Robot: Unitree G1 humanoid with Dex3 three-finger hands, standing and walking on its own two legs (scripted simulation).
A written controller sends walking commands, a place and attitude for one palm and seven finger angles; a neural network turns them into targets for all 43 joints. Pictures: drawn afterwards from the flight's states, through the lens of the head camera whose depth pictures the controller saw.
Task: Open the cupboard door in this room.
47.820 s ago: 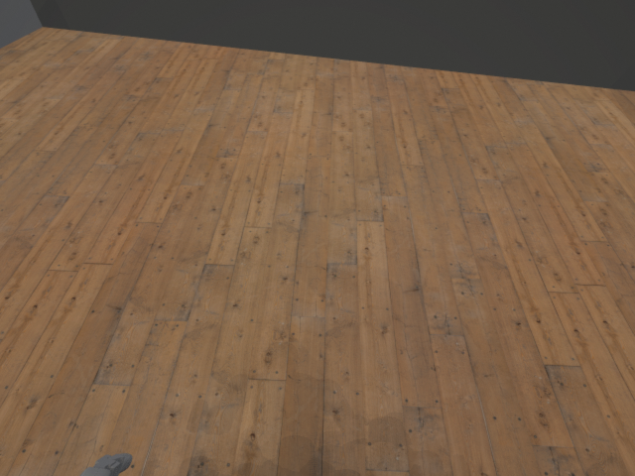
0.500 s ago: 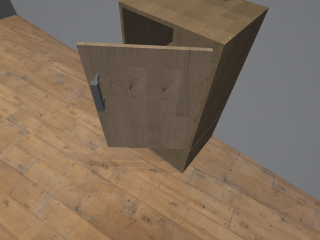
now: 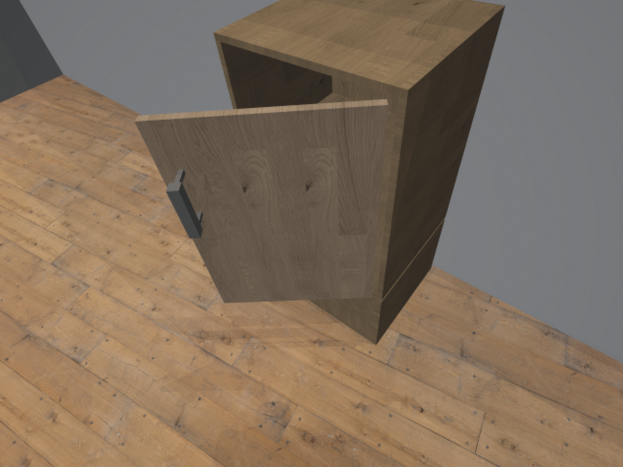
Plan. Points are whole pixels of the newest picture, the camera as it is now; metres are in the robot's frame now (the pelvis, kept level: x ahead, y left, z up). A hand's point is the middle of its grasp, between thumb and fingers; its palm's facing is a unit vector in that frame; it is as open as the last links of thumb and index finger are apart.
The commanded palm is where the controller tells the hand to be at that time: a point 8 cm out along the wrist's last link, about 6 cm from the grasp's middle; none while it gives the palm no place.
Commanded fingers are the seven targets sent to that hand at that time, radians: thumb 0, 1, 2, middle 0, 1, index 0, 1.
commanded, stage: come to a stop and stand still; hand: left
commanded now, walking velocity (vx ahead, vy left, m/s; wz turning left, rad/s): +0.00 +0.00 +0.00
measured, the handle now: (188, 204) +0.57 +0.28 -0.02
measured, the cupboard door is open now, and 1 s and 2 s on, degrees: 39 39 39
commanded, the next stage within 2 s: look again from close up in 0.72 s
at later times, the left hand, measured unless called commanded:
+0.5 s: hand out of the picture +0.06 +0.16 -0.16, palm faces +0.03 -0.97 -0.25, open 7.3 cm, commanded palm none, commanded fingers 0.00 0.90 0.90 -0.20 -0.30 -0.20 -0.30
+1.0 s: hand out of the picture +0.03 +0.15 -0.17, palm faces +0.05 -0.98 -0.22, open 7.3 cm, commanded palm none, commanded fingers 0.00 0.90 0.90 -0.20 -0.30 -0.20 -0.30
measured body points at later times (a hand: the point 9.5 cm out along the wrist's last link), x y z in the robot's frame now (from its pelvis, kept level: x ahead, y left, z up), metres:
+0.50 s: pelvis +0.03 -0.03 +0.00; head +0.04 -0.05 +0.45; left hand +0.06 +0.21 -0.14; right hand +0.01 -0.24 -0.17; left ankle -0.03 +0.12 -0.74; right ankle +0.03 -0.10 -0.74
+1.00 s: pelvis +0.03 -0.03 +0.00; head +0.05 -0.04 +0.45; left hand +0.02 +0.20 -0.15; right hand +0.02 -0.23 -0.17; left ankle -0.03 +0.12 -0.74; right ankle +0.03 -0.10 -0.74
